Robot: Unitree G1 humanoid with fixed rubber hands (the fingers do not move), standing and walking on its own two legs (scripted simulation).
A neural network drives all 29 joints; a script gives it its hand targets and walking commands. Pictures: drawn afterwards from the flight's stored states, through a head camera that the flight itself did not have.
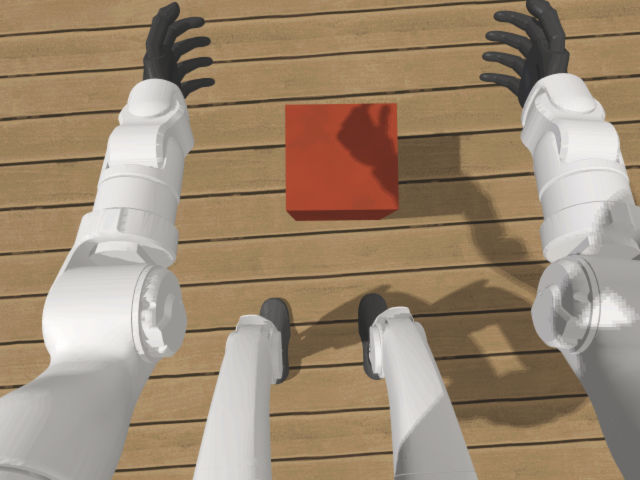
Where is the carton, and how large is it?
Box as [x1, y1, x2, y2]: [285, 103, 398, 220]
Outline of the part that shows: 396,103 285,105 286,210 295,220 380,219 398,208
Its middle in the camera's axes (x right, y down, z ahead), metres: +0.04 -0.14 +0.85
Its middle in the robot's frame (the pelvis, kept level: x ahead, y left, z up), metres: +0.52 -0.04 -0.52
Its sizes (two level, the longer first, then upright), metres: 0.210 0.200 0.250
